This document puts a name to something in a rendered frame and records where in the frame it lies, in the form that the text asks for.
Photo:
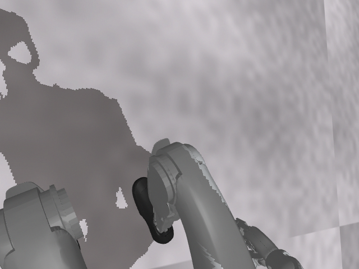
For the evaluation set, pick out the right robot foot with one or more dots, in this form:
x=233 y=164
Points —
x=145 y=208

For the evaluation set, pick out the right robot hand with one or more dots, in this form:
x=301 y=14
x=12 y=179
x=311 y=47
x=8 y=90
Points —
x=261 y=246

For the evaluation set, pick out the right robot arm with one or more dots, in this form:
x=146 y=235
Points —
x=280 y=259

